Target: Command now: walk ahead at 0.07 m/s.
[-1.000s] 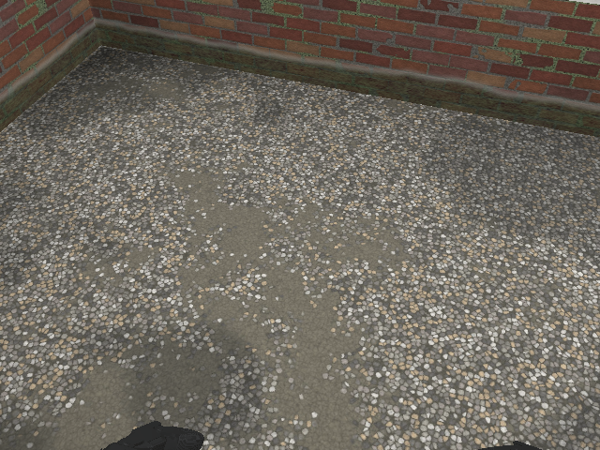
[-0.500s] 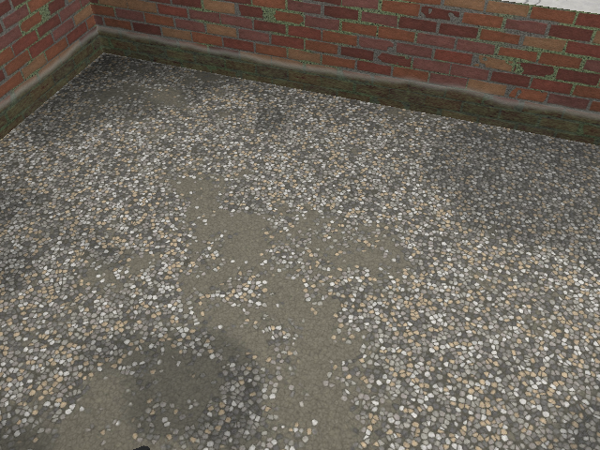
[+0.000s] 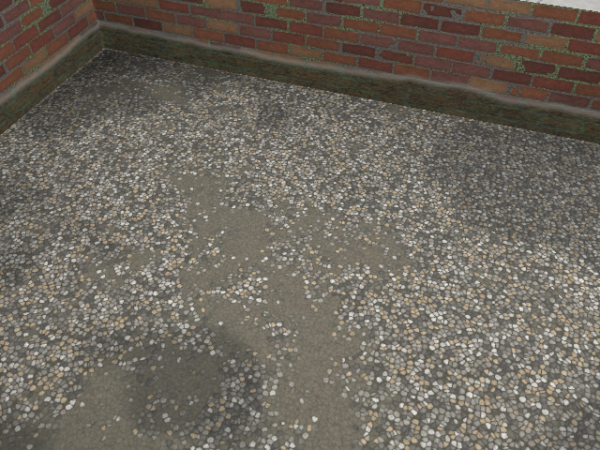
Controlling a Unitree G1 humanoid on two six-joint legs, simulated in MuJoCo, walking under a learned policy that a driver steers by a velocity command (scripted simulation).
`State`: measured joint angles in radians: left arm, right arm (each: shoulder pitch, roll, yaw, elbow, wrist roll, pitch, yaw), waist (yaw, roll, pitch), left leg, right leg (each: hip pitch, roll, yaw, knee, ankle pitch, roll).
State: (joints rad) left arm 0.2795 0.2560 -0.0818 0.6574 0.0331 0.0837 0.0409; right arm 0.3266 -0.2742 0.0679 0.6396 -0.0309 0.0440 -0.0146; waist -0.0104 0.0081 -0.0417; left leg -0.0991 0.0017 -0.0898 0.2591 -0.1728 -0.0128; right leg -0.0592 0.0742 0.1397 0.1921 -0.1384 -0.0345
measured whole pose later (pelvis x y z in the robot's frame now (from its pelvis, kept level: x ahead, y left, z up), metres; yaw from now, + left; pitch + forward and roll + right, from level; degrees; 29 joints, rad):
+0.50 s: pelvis +0.00 +0.01 +0.00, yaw +0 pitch +1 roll +0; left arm 0.15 0.23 -0.14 0.56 0.08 0.06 0.05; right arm 0.20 -0.24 0.12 0.55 -0.07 0.02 0.00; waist -0.01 0.00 -0.03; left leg -0.10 -0.02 -0.08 0.26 -0.17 -0.01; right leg -0.09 0.06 0.15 0.25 -0.17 -0.02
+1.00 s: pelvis +0.01 +0.00 +0.00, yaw +0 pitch +0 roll +0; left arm 0.27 0.27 -0.09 0.64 0.03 0.08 0.03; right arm 0.31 -0.29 0.07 0.63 -0.03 0.05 -0.01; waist -0.01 0.00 -0.03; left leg -0.08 0.00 -0.10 0.25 -0.18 -0.01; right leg -0.04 0.07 0.15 0.20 -0.15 -0.03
